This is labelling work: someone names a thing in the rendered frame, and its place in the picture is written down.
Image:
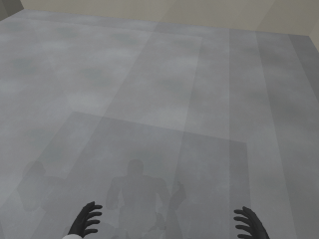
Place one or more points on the left robot hand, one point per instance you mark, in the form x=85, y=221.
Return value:
x=80, y=224

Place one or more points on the right robot hand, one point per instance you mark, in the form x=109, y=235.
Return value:
x=256, y=228

